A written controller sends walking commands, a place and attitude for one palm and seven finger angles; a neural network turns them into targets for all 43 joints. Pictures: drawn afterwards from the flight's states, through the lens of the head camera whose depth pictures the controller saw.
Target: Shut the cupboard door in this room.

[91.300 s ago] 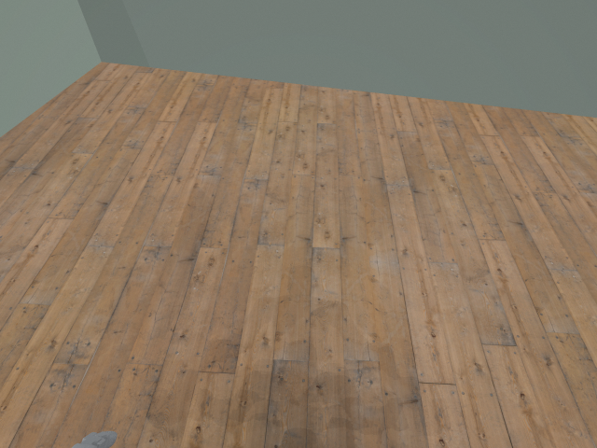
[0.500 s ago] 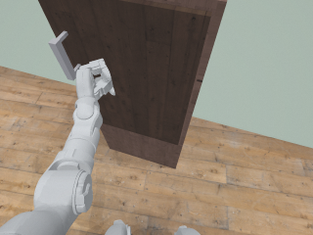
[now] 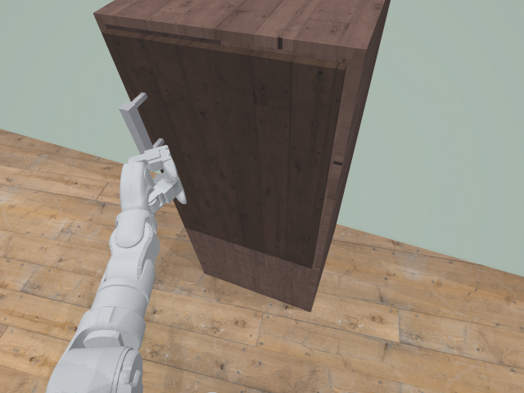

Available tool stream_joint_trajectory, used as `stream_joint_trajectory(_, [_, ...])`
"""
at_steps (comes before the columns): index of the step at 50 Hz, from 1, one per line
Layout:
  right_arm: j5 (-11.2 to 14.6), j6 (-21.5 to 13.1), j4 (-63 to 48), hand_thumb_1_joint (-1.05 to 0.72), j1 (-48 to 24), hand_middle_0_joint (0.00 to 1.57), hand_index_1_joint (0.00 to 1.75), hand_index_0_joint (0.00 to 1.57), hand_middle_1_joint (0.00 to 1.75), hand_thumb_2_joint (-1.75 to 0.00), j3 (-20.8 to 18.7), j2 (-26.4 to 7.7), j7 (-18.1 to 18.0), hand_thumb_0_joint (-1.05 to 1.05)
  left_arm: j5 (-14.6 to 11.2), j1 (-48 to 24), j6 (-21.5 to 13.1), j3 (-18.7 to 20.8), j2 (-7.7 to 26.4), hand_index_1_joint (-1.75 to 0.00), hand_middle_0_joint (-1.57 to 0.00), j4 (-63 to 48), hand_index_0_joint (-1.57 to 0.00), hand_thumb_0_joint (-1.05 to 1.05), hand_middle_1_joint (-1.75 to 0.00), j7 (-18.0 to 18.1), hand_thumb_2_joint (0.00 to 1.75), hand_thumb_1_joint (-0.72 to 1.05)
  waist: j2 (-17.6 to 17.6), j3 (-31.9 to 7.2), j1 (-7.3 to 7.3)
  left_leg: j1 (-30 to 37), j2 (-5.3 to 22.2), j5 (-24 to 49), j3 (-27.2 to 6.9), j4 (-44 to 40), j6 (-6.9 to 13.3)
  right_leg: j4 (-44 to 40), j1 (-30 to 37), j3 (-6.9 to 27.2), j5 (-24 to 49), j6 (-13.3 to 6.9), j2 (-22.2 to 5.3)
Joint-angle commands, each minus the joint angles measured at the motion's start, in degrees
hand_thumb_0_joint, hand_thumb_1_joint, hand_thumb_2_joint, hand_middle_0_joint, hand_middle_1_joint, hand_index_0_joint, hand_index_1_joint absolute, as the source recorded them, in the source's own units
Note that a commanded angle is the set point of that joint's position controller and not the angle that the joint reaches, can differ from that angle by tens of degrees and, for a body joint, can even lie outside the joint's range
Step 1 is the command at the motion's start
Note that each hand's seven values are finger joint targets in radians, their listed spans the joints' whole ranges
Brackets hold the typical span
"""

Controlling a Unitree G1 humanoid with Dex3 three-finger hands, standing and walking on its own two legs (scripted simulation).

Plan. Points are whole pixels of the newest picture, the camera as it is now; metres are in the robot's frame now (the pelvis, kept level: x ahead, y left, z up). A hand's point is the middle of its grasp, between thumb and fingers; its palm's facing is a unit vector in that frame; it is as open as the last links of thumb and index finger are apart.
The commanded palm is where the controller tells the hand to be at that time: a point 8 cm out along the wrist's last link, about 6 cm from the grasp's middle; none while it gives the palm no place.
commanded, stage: draw the hand back to the body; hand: left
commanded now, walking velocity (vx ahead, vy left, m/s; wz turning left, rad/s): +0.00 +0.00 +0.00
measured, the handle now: (145, 128) +0.60 +0.23 +0.08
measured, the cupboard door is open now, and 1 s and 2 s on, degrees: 0 0 0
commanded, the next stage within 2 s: step back with the hand held close in 1.32 s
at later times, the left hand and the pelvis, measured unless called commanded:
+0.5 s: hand (80, 248) +0.28 +0.21 +0.15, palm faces +0.22 -0.95 -0.23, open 3.3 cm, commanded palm +0.23 +0.26 +0.17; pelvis +0.00 +0.02 +0.03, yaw +1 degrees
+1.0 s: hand out of the picture +0.18 +0.30 +0.20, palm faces +0.50 -0.76 -0.42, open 6.5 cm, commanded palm +0.14 +0.33 +0.21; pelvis +0.01 +0.02 +0.04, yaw +1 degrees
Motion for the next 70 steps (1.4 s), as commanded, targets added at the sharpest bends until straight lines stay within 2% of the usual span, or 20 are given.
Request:
stream_joint_trajectory(1, [1.2, -3.6, -7.7, -0.9, -3.1, 0.2, 0.3, 0.2, 0.3, -0.9, -2.5, -6.5, -1.5, 0.0, -2.3, -16.6, -2.8, 0.1, 10.3, -1.5, -1.3, -23.4, -1.3, 0.0, -1.5, -2.6, 0.9, 0.9, -5.5, -17.7, 0.94, 17.9, -4.6, 13.3, 1.7, -4.3, 4.3, -10.5, 7.3, -0.1, 33.8, 2.6, 1.3])
stream_joint_trajectory(5, [1.9, -5.0, -8.6, -0.9, -5.7, 0.2, 0.3, 0.2, 0.3, -0.9, -2.2, -6.5, -2.2, 0.0, -4.2, -7.2, -0.5, -1.3, 9.5, -1.5, -1.3, -29.9, -1.3, 0.0, -1.5, -5.2, 0.9, 0.9, -4.4, -15.4, 2.15, 20.3, -4.7, 13.8, 1.5, -6.2, 4.4, -12.0, 8.7, -0.6, 32.8, 2.4, 1.2])
stream_joint_trajectory(7, [2.2, -5.3, -8.4, -0.9, -7.3, 0.2, 0.3, 0.2, 0.3, -0.9, -1.8, -6.7, -2.7, 0.0, -5.3, -3.7, 1.8, 0.1, 10.7, -1.5, -1.3, -30.2, -1.3, 0.0, -1.5, -6.1, 0.9, 0.9, -6.2, -11.8, 2.54, 19.6, -4.7, 11.0, 1.4, -7.6, 4.3, -13.8, 7.9, -0.6, 29.3, 2.6, 0.9])
stream_joint_trajectory(12, [2.6, -6.5, -10.0, -0.9, -11.6, 0.2, 0.3, 0.2, 0.3, -0.9, -0.9, -6.4, -3.5, 0.0, -6.4, 1.4, 5.2, -0.3, 11.0, -1.35, -1.16, -39.2, -1.16, 0.0, -1.35, -7.6, 0.9, 0.9, -4.0, -9.5, 3.55, 22.8, -4.6, 10.2, 0.8, -10.0, 4.2, -15.4, 8.4, -1.2, 24.9, 1.9, 0.7])
stream_joint_trajectory(13, [2.3, -5.4, -10.8, -0.9, -13.4, 0.2, 0.3, 0.2, 0.3, -0.9, -0.7, -5.1, -4.5, 0.0, -0.2, 3.7, 5.0, -3.9, 13.8, -1.32, -1.13, -44.4, -1.13, 0.0, -1.32, -3.9, 0.9, 0.9, -4.6, -7.5, 3.45, 25.9, -4.7, 9.6, 0.8, -12.4, 4.3, -19.4, 8.0, 0.9, 24.2, 1.9, -0.6])
stream_joint_trajectory(17, [1.8, -4.2, -10.8, -0.9, -15.9, 0.2, 0.3, 0.2, 0.3, -0.9, 0.2, -5.1, -6.4, 0.0, 1.6, 9.9, 7.8, -2.5, 14.0, -1.2, -1.02, -46.6, -1.02, 0.0, -1.2, 0.9, 0.9, 0.9, -6.5, -2.6, 3.41, 28.7, -4.0, 8.4, 0.6, -16.3, 4.4, -23.3, 9.7, -0.3, 19.3, 1.6, -0.4])
stream_joint_trajectory(19, [1.7, -4.1, -10.8, -0.9, -16.8, 0.2, 0.3, 0.2, 0.3, -0.9, 0.6, -4.8, -6.8, 0.0, 2.3, 10.4, 8.4, -1.6, 14.8, -1.14, -0.97, -48.9, -0.97, 0.0, -1.14, 1.8, 0.9, 0.9, -3.5, -1.6, 3.69, 30.8, -3.8, 8.0, 0.6, -18.2, 4.1, -24.7, 10.6, -0.6, 17.6, 1.2, -0.3])
stream_joint_trajectory(20, [1.5, -4.2, -10.6, -0.9, -16.8, 0.2, 0.3, 0.2, 0.3, -0.9, 0.6, -4.9, -6.9, 0.0, 2.5, 12.2, 8.6, -1.5, 15.0, -1.11, -0.94, -49.7, -0.94, 0.0, -1.11, 2.1, 0.9, 0.9, -3.7, -1.8, 3.98, 31.7, -3.8, 8.8, 0.4, -18.9, 4.2, -25.4, 11.8, -0.7, 18.3, 1.1, -0.2])
stream_joint_trajectory(21, [1.4, -4.3, -11.0, -0.9, -17.1, 0.2, 0.3, 0.2, 0.3, -0.9, 0.9, -4.6, -6.9, 0.0, 2.5, 14.4, 8.8, -1.3, 14.7, -1.08, -0.92, -51.9, -0.92, 0.0, -1.08, 2.4, 0.9, 0.9, -1.3, -3.4, 4.28, 33.2, -3.7, 10.2, 0.5, -19.6, 4.1, -25.1, 13.7, -0.9, 19.6, 0.9, -0.5])
stream_joint_trajectory(26, [0.8, -4.7, -11.3, -0.9, -18.2, 0.2, 0.3, 0.2, 0.3, -0.9, 1.6, -4.1, -6.6, 0.0, 2.7, 23.3, 9.9, -0.1, 14.7, -0.93, -0.78, -58.0, -0.78, 0.0, -0.93, 2.9, 0.9, 0.9, -0.5, -2.1, 5.05, 35.5, -3.3, 13.6, 0.4, -22.1, 3.6, -26.8, 17.0, -1.8, 22.7, 0.7, -0.3])
stream_joint_trajectory(29, [0.4, -5.3, -11.3, -0.9, -18.4, 0.2, 0.3, 0.2, 0.3, -0.9, 1.6, -4.2, -6.3, 0.0, 3.0, 27.1, 10.1, 1.1, 15.2, -0.84, -0.69, -62.5, -0.69, 0.0, -0.84, 3.3, 0.9, 0.9, 0.7, -1.3, 5.37, 36.4, -3.1, 14.6, 0.1, -23.1, 3.2, -27.3, 17.7, -2.2, 23.1, 0.6, -0.1])
stream_joint_trajectory(34, [-0.1, -6.0, -11.0, -0.9, -18.6, 0.2, 0.3, 0.2, 0.3, -0.9, 1.5, -4.3, -6.1, 0.0, 3.0, 34.7, 10.5, 5.6, 17.6, -0.69, -0.56, -66.3, -0.56, 0.0, -0.69, 3.9, 0.9, 0.9, -1.8, 0.3, 6.02, 35.9, -2.8, 14.6, 0.0, -23.8, 3.2, -28.4, 18.4, -2.5, 22.9, 0.8, -0.1])
stream_joint_trajectory(36, [0.0, -6.2, -10.9, -0.9, -18.6, 0.2, 0.3, 0.2, 0.3, -0.9, 1.4, -4.3, -6.1, 0.0, 3.0, 37.2, 10.5, 7.5, 18.7, -0.63, -0.5, -67.9, -0.5, 0.0, -0.63, 4.0, 0.9, 0.9, -0.1, 0.0, 6.38, 35.9, -3.0, 15.5, 0.3, -23.8, 3.3, -28.4, 19.5, -2.3, 23.8, 0.8, -0.5])
stream_joint_trajectory(47, [-0.1, -9.1, -10.1, -0.9, -18.2, 0.2, 0.3, 0.2, 0.3, -0.9, 0.1, -4.4, -6.2, 0.0, 2.5, 51.1, 8.8, 17.2, 23.2, -0.3, -0.2, -74.7, -0.2, 0.0, -0.3, 5.1, 0.9, 0.9, 0.0, 2.1, 7.73, 34.4, -3.0, 14.8, 0.7, -23.0, 3.4, -28.8, 19.1, -2.5, 22.6, 1.1, -0.8])
stream_joint_trajectory(50, [-0.1, -9.7, -9.4, -0.9, -17.9, 0.2, 0.3, 0.2, 0.3, -0.9, -0.2, -5.0, -6.3, 0.0, 2.6, 49.4, 9.3, 13.5, 19.8, -0.3, -0.2, -71.7, -0.2, 0.0, -0.3, 4.7, 0.9, 0.9, -2.6, 5.8, 6.68, 34.1, -2.8, 13.8, 0.7, -23.1, 3.7, -30.2, 16.7, -2.3, 21.7, 1.5, -0.6])
stream_joint_trajectory(56, [-0.1, -9.9, -9.4, -0.9, -17.9, 0.2, 0.3, 0.2, 0.3, -0.9, -0.3, -5.0, -6.8, 0.0, 2.8, 47.4, 9.1, 14.4, 21.3, -0.3, -0.2, -71.6, -0.2, 0.0, -0.3, 5.0, 0.9, 0.9, -2.8, 3.6, 7.24, 34.6, -3.3, 13.3, 0.7, -23.4, 4.1, -29.7, 18.2, -1.8, 20.9, 1.6, -1.1])
stream_joint_trajectory(61, [-0.3, -10.6, -9.2, -0.9, -18.0, 0.2, 0.3, 0.2, 0.3, -0.9, 0.0, -4.5, -6.7, 0.0, 3.0, 48.2, 8.5, 15.8, 22.7, -0.3, -0.2, -75.2, -0.2, 0.0, -0.3, 5.3, 0.9, 0.9, 2.0, 1.6, 7.81, 35.0, -3.7, 16.0, 0.9, -22.8, 3.7, -28.9, 20.2, -1.9, 24.0, 1.1, -1.2])
stream_joint_trajectory(63, [-0.2, -10.5, -9.3, -0.9, -18.2, 0.2, 0.3, 0.2, 0.3, -0.9, 0.1, -4.2, -6.6, 0.0, 2.7, 48.8, 8.8, 15.6, 22.1, -0.3, -0.2, -74.0, -0.2, 0.0, -0.3, 5.2, 0.9, 0.9, 0.3, 4.5, 7.65, 34.3, -3.4, 15.0, 0.9, -23.0, 3.5, -29.6, 18.6, -2.0, 23.0, 1.3, -1.0])
stream_joint_trajectory(65, [-0.3, -10.5, -9.1, -0.9, -18.3, 0.2, 0.3, 0.2, 0.3, -0.9, -0.1, -4.5, -6.7, 0.0, 2.6, 49.4, 8.8, 16.2, 22.3, -0.3, -0.2, -73.2, -0.2, 0.0, -0.3, 5.0, 0.9, 0.9, -1.3, 4.7, 7.74, 34.4, -3.2, 15.5, 1.0, -22.9, 3.6, -30.5, 18.5, -1.8, 23.5, 1.4, -0.7])
stream_joint_trajectory(70, [-0.2, -10.1, -9.4, -0.9, -18.0, 0.2, 0.3, 0.2, 0.3, -0.9, -0.2, -4.6, -6.6, 0.0, 2.4, 49.6, 9.0, 15.5, 21.4, -0.3, -0.2, -72.5, -0.2, 0.0, -0.3, 4.5, 0.9, 0.9, -1.0, 4.3, 7.63, 34.9, -3.1, 15.8, 1.2, -23.2, 3.7, -30.3, 18.8, -1.8, 24.0, 1.5, -0.8])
